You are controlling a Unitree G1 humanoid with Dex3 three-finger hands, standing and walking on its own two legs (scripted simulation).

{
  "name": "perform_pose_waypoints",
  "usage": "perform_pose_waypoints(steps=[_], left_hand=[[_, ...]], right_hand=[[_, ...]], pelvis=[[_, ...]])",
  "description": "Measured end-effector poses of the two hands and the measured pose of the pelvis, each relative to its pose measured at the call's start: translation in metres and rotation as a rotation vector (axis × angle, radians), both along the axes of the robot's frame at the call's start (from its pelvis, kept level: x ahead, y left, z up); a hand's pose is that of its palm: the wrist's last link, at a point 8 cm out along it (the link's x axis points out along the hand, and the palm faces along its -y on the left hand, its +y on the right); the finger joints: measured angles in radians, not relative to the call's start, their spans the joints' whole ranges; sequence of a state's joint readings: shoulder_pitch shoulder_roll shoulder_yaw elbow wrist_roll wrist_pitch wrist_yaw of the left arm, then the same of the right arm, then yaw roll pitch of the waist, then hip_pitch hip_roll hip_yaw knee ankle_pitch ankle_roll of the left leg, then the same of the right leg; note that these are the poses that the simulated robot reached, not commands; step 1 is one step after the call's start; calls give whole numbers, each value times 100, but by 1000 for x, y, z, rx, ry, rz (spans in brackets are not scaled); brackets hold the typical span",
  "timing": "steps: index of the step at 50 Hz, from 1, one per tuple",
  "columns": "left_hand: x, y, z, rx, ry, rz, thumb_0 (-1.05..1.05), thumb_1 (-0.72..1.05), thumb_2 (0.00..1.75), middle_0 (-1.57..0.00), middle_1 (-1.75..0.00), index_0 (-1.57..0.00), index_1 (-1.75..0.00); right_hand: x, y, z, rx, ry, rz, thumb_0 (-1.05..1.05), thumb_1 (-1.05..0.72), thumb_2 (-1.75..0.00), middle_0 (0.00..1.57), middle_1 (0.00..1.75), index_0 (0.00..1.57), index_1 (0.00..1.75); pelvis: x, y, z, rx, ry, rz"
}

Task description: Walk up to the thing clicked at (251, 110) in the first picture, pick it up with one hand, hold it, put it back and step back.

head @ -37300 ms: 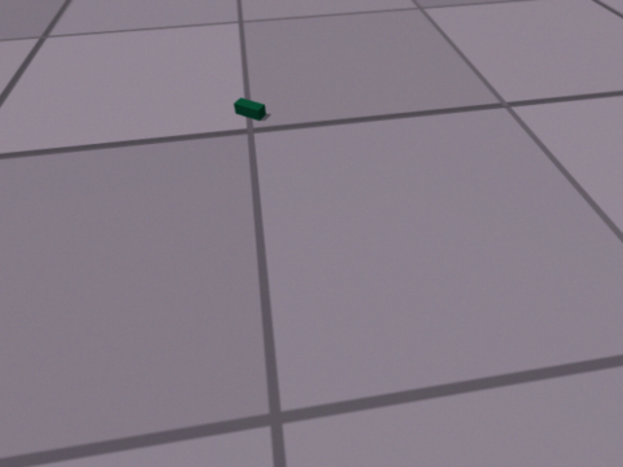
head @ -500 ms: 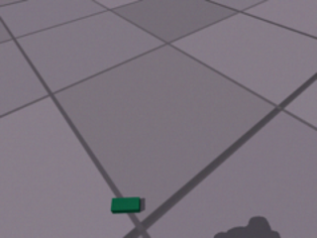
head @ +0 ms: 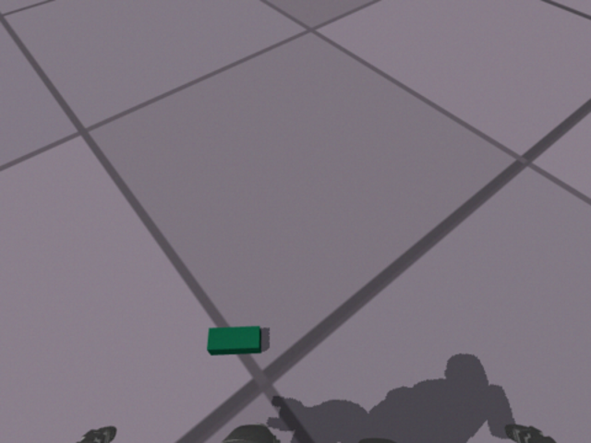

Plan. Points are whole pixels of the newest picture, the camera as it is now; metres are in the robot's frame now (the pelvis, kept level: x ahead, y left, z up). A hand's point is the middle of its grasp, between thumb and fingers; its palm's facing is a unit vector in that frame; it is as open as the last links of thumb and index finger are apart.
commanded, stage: step back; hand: left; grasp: from above
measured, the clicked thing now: (235, 340) +0.46 +0.22 -0.74
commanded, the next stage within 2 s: none
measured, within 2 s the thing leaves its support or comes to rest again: neither
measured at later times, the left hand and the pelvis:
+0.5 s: hand out of the picture +0.03 +0.30 -0.17, palm faces -0.11 -0.92 -0.38, open 7.4 cm; pelvis -0.09 +0.04 -0.01, yaw -6 degrees
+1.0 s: hand out of the picture -0.09 +0.30 -0.15, palm faces -0.02 -0.93 -0.37, open 7.4 cm; pelvis -0.23 +0.04 -0.01, yaw -1 degrees
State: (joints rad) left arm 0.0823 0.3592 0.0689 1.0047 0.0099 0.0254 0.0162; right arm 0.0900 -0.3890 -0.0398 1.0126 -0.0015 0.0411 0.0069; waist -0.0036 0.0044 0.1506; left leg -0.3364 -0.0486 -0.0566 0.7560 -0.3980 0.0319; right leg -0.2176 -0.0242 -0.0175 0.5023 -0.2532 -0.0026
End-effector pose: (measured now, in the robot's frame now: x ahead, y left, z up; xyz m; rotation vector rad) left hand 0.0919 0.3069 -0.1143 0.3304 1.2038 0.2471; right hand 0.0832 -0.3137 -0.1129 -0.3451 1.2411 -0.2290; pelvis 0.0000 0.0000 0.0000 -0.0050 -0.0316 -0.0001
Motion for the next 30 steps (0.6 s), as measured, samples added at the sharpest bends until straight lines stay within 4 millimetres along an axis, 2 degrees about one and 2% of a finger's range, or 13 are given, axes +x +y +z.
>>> perform_pose_waypoints(steps=[6,11,17,21,27,30], left_hand=[[17,30,-17,-6,-64,-33,1,90,90,-20,-30,-20,-30],[12,36,-17,-15,-63,-55,1,91,90,-20,-30,-20,-30],[-17,37,-16,-23,-16,-100,1,91,90,-20,-30,-20,-30],[-40,38,-16,-13,7,-115,1,90,90,-20,-30,-20,-30],[-76,31,-13,12,1,-137,1,90,90,-20,-30,-20,-30],[-103,24,-6,19,-1,-129,1,91,90,-20,-30,-20,-30]], right_hand=[[-28,15,1,-64,29,12,0,-91,-90,21,30,20,30],[-53,35,10,-63,39,2,0,-91,-90,21,30,20,30],[-66,50,12,-51,-42,-27,0,-91,-90,21,30,21,30],[-79,52,8,-35,-86,-30,0,-90,-90,21,30,21,30],[-111,38,-7,-13,-114,-39,0,-90,-90,21,30,21,30],[-129,27,-13,-2,-111,-57,0,-90,-90,21,30,21,30]], pelvis=[[-16,27,-14,-3,13,9],[-33,37,-6,-17,11,-7],[-52,45,-4,-19,7,-53],[-70,45,-8,-16,0,-77],[-104,34,-18,0,-4,-110],[-121,29,-18,-24,-14,-97]])
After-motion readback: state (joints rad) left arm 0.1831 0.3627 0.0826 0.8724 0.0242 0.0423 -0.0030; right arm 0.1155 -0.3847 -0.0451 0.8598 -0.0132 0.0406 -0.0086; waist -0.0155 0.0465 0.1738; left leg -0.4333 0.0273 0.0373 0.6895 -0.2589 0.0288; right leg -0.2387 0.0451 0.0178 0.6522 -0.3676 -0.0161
